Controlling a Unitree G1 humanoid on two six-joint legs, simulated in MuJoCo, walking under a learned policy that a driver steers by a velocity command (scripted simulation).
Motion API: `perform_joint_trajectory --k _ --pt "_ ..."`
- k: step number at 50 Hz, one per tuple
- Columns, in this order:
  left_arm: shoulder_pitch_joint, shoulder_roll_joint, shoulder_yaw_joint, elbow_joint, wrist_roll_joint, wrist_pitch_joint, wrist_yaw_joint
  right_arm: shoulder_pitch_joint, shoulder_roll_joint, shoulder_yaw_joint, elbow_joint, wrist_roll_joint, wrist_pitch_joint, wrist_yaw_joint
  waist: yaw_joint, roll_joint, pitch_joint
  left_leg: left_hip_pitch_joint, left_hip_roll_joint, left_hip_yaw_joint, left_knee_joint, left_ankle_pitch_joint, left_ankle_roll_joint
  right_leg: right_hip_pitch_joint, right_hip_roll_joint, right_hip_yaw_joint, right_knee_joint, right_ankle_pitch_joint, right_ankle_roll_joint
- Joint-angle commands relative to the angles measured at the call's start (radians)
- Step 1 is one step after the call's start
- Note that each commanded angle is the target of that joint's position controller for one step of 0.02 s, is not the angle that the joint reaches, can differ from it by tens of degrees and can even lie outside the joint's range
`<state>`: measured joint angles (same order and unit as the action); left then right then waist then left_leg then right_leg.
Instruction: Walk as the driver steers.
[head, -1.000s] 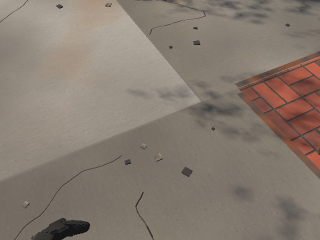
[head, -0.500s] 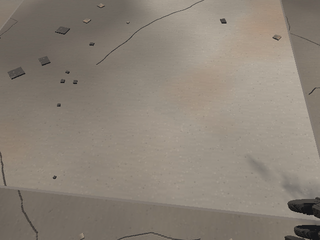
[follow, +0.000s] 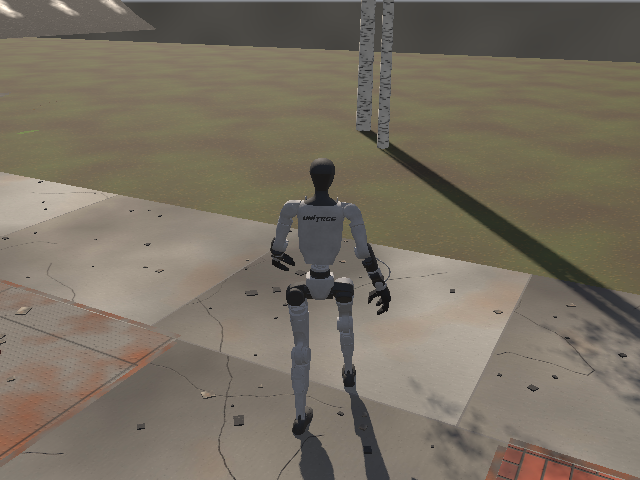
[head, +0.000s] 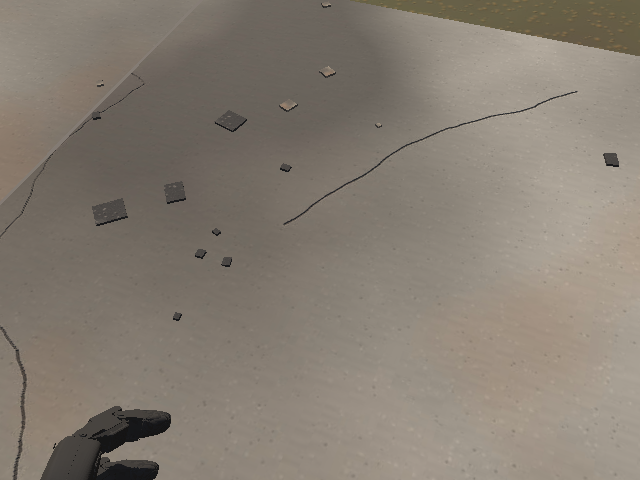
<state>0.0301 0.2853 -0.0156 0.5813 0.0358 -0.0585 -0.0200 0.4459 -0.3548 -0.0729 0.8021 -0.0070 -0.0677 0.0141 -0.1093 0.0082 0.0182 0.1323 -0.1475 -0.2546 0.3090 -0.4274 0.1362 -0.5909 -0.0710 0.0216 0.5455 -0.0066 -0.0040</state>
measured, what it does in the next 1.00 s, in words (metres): walks ahead, turning right: right foot, then left foot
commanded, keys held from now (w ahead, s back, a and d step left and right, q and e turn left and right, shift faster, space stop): w+e+shift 0.62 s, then e+shift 0.38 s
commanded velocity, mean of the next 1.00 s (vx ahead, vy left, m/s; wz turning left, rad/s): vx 0.81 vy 0.00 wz -0.71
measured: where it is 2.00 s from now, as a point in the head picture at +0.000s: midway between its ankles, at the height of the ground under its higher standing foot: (460, 268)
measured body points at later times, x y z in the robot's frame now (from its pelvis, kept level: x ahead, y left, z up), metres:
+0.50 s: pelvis +0.46 -0.07 +0.00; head +0.49 -0.07 +0.44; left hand +0.49 +0.22 -0.13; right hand +0.66 -0.34 -0.05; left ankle +0.58 +0.03 -0.72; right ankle +0.22 -0.13 -0.66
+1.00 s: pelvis +0.81 -0.22 +0.00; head +0.85 -0.26 +0.44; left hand +1.12 -0.14 -0.10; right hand +0.76 -0.54 -0.09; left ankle +0.89 -0.05 -0.61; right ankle +0.86 -0.31 -0.72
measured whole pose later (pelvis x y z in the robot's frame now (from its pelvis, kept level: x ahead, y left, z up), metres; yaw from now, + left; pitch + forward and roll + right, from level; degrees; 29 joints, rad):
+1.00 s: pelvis +0.81 -0.22 +0.00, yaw -46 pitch +1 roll +0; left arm 0.17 0.34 0.06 0.61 -0.01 -0.01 -0.04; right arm 0.11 -0.28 -0.01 0.63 -0.01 -0.08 -0.02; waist 0.01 -0.02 0.13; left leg -0.52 0.00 -0.16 1.34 -0.48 -0.08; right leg -0.43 0.21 0.05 0.53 -0.10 -0.16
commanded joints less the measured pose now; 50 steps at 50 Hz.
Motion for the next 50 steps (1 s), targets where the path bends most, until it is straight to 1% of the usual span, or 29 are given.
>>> perform_joint_trajectory --k 1,2,3,4,6,10,13,18,20,21,22,23,24,25,26,27,32,34,37,38,40,41,42,43,44,45,46,47,50 --pt "0.369 0.183 0.087 0.065 -0.009 -0.006 0.031 -0.067 -0.182 -0.039 -0.038 -0.032 -0.008 -0.01 0.25 0.034 -0.174 -0.148 0.2 0.027 0.44 1.112 0.022 0.522 0.101 -0.11 0.006 -0.19 -0.069" --pt "0.588 0.247 0.107 0.109 0.002 -0.006 0.047 -0.097 -0.105 -0.017 -0.058 -0.043 -0.012 -0.017 0.345 -0.055 -0.271 -0.344 0.155 0.09 0.839 0.87 0.003 0.749 -0.044 0.078 0.04 -0.446 -0.099" --pt "0.553 0.353 0.132 0.135 0.022 -0.006 0.033 0.045 0.037 0.018 -0.108 0.006 -0.025 0.002 0.194 -0.457 -0.314 -0.733 -0.06 0.122 1.13 0.003 -0.059 0.933 -0.266 0.77 -0.228 -0.656 -0.245" --pt "0.43 0.238 0.118 0.116 -0.006 0.003 0.008 -0.028 -0.024 0.029 -0.102 -0.033 -0.029 -0.009 0.173 -0.266 -0.184 -0.89 0.042 0.12 1.139 0.02 -0.027 0.869 -0.257 0.927 -0.315 -0.725 -0.264" --pt "0.356 0.161 0.108 0.118 -0.018 -0.002 -0.008 -0.223 -0.071 0.029 -0.136 -0.05 -0.034 0.0 0.168 -0.013 -0.058 -0.857 0.142 0.145 1.018 0.158 -0.049 0.651 -0.176 0.629 -0.29 -0.497 -0.254" --pt "0.438 0.129 0.094 0.202 -0.03 -0.02 0.003 -0.299 -0.015 0.06 -0.203 -0.078 -0.01 0.019 0.106 -0.07 0.034 -0.827 0.198 0.175 0.788 0.087 -0.116 0.463 -0.065 0.458 -0.352 -0.301 -0.261" --pt "0.417 0.147 0.107 0.195 -0.031 -0.023 0.008 -0.462 -0.004 0.085 -0.272 -0.056 -0.013 0.034 0.122 -0.054 0.088 -0.756 0.197 0.232 0.521 0.252 -0.163 0.318 -0.02 0.379 -0.434 -0.192 -0.265" --pt "0.442 0.19 0.13 0.209 -0.054 -0.029 -0.002 -0.536 -0.013 0.087 -0.292 -0.028 -0.017 0.025 0.159 -0.064 0.038 -0.48 0.145 0.257 0.267 0.487 -0.154 0.334 -0.017 0.342 -0.398 0.142 -0.193" --pt "0.458 0.207 0.134 0.218 -0.05 -0.024 0.006 -0.454 -0.052 0.066 -0.268 -0.031 -0.021 0.005 0.124 -0.055 -0.039 -0.361 0.111 0.26 0.216 0.374 -0.132 0.424 -0.012 0.328 -0.22 0.388 -0.156" --pt "0.448 0.228 0.139 0.219 -0.048 -0.023 0.005 -0.324 -0.076 0.05 -0.231 -0.034 -0.025 -0.008 0.058 -0.034 -0.125 -0.204 0.101 0.269 0.203 0.318 -0.117 0.418 0.023 0.295 -0.03 0.476 -0.134" --pt "0.414 0.223 0.139 0.206 -0.047 -0.028 0.001 -0.149 -0.114 0.028 -0.194 -0.042 -0.03 -0.028 -0.032 -0.025 -0.213 0.026 0.189 0.2 0.226 0.241 -0.094 0.281 0.064 0.278 0.216 0.365 -0.114" --pt "0.392 0.105 0.109 0.175 -0.038 -0.041 0.006 0.074 -0.189 -0.002 -0.171 -0.063 -0.031 -0.051 -0.098 0.115 -0.366 0.246 0.456 -0.075 0.198 -0.14 -0.062 0.133 0.118 0.202 0.546 -0.112 -0.121" --pt "0.487 0.039 0.083 0.115 -0.078 -0.03 0.007 -0.005 -0.247 -0.015 -0.175 -0.067 -0.018 -0.046 0.015 0.388 -0.47 0.328 0.652 -0.616 -0.025 -0.424 0.032 -0.101 0.173 0.109 0.796 -0.479 -0.103" --pt "0.405 0.103 0.087 0.148 -0.046 -0.008 0.015 -0.107 -0.146 -0.009 -0.191 -0.058 -0.01 -0.045 0.018 0.2 -0.28 0.183 0.595 -0.551 -0.058 -0.474 0.039 -0.215 0.083 0.081 0.845 -0.374 -0.112" --pt "0.32 0.116 0.092 0.144 -0.026 0.002 0.006 -0.148 -0.066 0.01 -0.187 -0.05 -0.012 -0.04 0.017 0.09 -0.155 0.064 0.546 -0.357 -0.039 -0.289 0.026 -0.223 0.047 0.063 0.809 -0.308 -0.108" --pt "0.278 0.103 0.091 0.141 -0.019 0.01 -0.006 -0.148 -0.033 0.017 -0.164 -0.054 -0.016 -0.034 0.031 0.026 -0.077 -0.041 0.508 -0.215 -0.054 -0.072 0.019 -0.199 0.018 0.059 0.775 -0.287 -0.099" --pt "0.121 0.033 0.07 0.043 0.0 0.065 -0.048 -0.102 0.013 0.026 -0.064 -0.011 -0.055 -0.019 0.104 0.077 0.05 -0.175 0.444 0.168 -0.119 0.498 -0.031 -0.249 -0.045 0.023 0.697 -0.244 -0.072" --pt "0.066 0.028 0.059 -0.004 0.001 0.059 -0.054 -0.179 0.001 0.024 -0.062 -0.007 -0.06 -0.02 0.151 0.079 0.084 -0.248 0.395 0.336 -0.117 0.784 -0.055 -0.188 -0.026 -0.021 0.531 -0.149 -0.061" --pt "0.053 0.028 0.048 0.005 0.0 0.046 -0.083 -0.193 -0.047 0.012 -0.049 0.006 -0.065 -0.028 0.162 0.046 0.066 -0.349 0.303 0.507 -0.059 0.925 -0.101 0.14 0.086 -0.178 0.174 0.109 -0.071" --pt "0.116 0.083 0.08 0.018 -0.086 0.022 -0.066 -0.249 -0.184 -0.031 -0.1 0.039 -0.053 -0.053 0.183 0.088 0.004 -0.3 0.298 0.477 0.024 1.1 -0.117 0.216 0.116 -0.158 0.182 0.1 -0.057" --pt "0.253 0.17 0.115 0.038 -0.076 0.024 -0.059 -0.276 -0.228 -0.051 -0.126 0.052 -0.035 -0.069 0.271 0.112 -0.098 -0.27 0.342 0.447 0.249 1.273 -0.129 0.41 0.151 -0.14 0.13 0.064 -0.1" --pt "0.406 0.231 0.151 0.075 -0.067 0.036 -0.046 -0.282 -0.197 -0.046 -0.137 0.052 -0.027 -0.065 0.338 0.079 -0.172 -0.332 0.329 0.434 0.48 1.178 -0.144 0.615 0.16 -0.106 0.087 0.138 -0.141" --pt "0.422 0.246 0.16 0.096 -0.072 0.049 -0.024 -0.222 -0.093 -0.021 -0.123 0.046 -0.029 -0.051 0.302 -0.077 -0.128 -0.531 0.223 0.418 0.767 0.367 -0.194 0.779 0.109 -0.001 0.001 0.243 -0.18" --pt "0.341 0.32 0.157 0.043 -0.043 0.049 -0.005 -0.155 0.022 0.017 -0.157 -0.022 -0.039 -0.033 0.192 -0.365 -0.138 -0.754 0.083 0.38 1.194 -0.278 -0.221 0.879 -0.027 0.254 0.092 0.827 -0.276" --pt "0.309 0.329 0.151 -0.034 0.013 0.027 -0.014 -0.02 -0.061 0.022 -0.196 0.001 -0.052 -0.02 0.166 -0.29 -0.478 -0.874 0.055 0.132 1.374 -0.24 -0.221 1.068 -0.262 0.683 -0.037 0.65 -0.49" --pt "0.233 0.306 0.157 -0.076 -0.012 0.028 -0.022 -0.107 -0.156 0.006 -0.2 0.009 -0.056 -0.02 0.188 -0.081 -0.482 -0.848 0.099 0.075 1.291 -0.133 -0.196 0.978 -0.228 0.719 -0.133 0.351 -0.467" --pt "0.175 0.27 0.15 -0.084 -0.044 0.022 -0.023 -0.182 -0.155 0.002 -0.219 0.012 -0.049 -0.027 0.149 0.02 -0.323 -0.878 0.122 0.087 1.195 -0.076 -0.191 0.819 -0.168 0.664 -0.176 0.18 -0.425" --pt "0.135 0.238 0.14 -0.088 -0.063 0.017 -0.019 -0.197 -0.14 0.004 -0.208 -0.001 -0.037 -0.04 0.109 0.103 -0.241 -0.851 0.153 0.083 1.13 -0.05 -0.2 0.678 -0.127 0.631 -0.192 0.159 -0.387" --pt "0.09 0.214 0.139 -0.079 -0.05 0.025 0.001 -0.212 -0.128 -0.004 -0.208 -0.01 -0.004 -0.053 0.059 0.06 -0.129 -0.731 0.171 0.09 0.942 -0.041 -0.231 0.384 -0.044 0.472 -0.195 0.423 -0.345"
